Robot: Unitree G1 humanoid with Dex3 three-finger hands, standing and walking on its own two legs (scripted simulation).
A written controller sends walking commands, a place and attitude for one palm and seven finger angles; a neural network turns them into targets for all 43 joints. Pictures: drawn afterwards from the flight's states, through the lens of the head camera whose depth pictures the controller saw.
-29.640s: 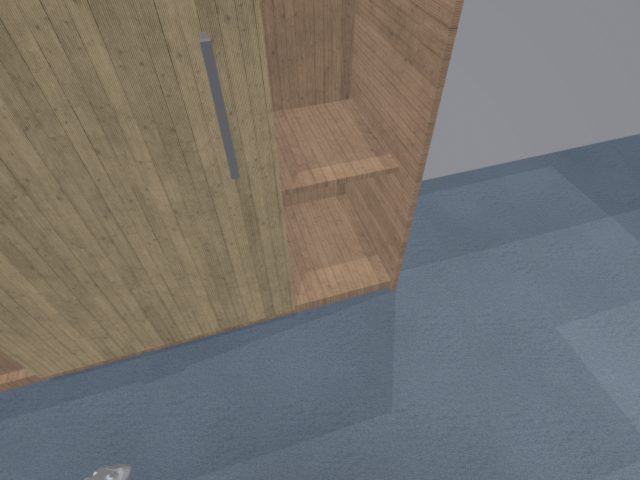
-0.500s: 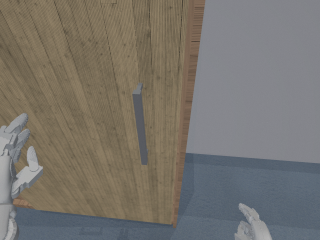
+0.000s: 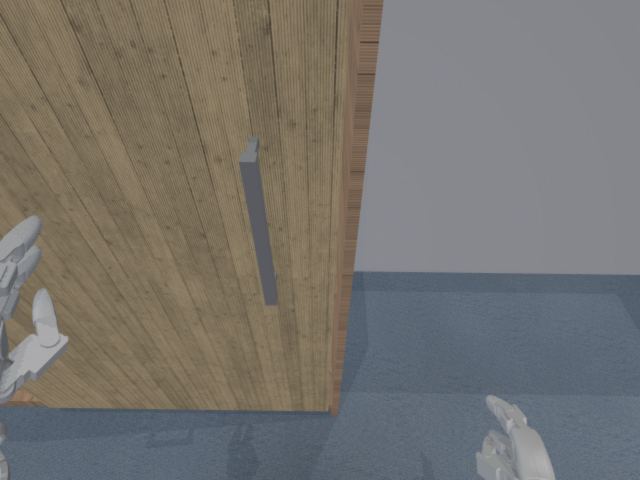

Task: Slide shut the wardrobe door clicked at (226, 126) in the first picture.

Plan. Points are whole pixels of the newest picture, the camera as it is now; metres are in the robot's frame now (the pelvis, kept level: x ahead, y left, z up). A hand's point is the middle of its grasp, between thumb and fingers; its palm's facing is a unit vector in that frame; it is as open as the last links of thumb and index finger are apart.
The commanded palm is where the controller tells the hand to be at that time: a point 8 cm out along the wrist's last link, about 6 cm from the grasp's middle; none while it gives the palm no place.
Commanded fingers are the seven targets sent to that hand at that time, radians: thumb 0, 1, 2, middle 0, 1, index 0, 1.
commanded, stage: step back with the hand held close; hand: left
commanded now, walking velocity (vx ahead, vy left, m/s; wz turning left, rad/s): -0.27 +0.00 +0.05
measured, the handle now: (263, 233) +0.41 +0.11 +0.08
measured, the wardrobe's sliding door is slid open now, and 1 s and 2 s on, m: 0.01 0.01 0.01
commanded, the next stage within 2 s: stop stepping back and stand still in 1.04 s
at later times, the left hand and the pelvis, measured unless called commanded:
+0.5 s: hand out of the picture +0.14 +0.28 +0.17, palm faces +0.48 -0.76 -0.43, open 7.4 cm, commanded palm +0.07 +0.32 +0.18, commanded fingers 0.00 0.90 0.90 -0.20 -0.30 -0.20 -0.30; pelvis -0.05 +0.01 -0.02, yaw +3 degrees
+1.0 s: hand out of the picture +0.08 +0.28 +0.18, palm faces +0.45 -0.80 -0.39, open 7.4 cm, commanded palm +0.01 +0.32 +0.18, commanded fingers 0.00 0.90 0.90 -0.20 -0.30 -0.20 -0.30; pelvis -0.12 +0.02 +0.00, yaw +0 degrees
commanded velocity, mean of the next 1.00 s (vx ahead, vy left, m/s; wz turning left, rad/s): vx -0.34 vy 0.00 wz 0.01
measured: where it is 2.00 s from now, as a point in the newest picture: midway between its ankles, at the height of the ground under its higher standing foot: outside the picture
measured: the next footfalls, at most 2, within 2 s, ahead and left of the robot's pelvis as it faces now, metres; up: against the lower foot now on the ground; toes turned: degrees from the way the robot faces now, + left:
right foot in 1.14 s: -0.19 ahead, -0.08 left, +0.00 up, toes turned +8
left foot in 1.34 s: -0.18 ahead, +0.13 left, +0.00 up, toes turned +4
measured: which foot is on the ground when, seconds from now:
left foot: down 0.00-1.00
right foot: down 0.00-0.80, up 0.82-1.00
